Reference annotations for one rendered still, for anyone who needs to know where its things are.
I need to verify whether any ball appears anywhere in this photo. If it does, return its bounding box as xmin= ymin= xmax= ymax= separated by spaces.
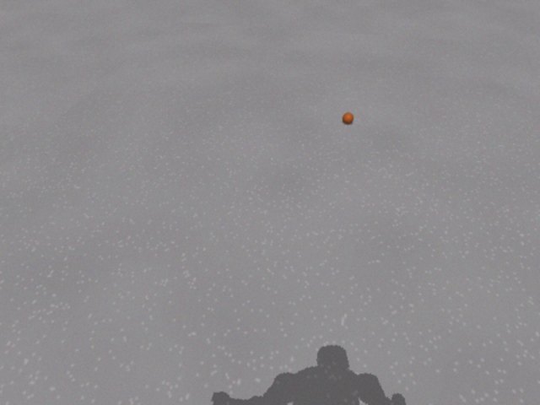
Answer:
xmin=343 ymin=113 xmax=354 ymax=124

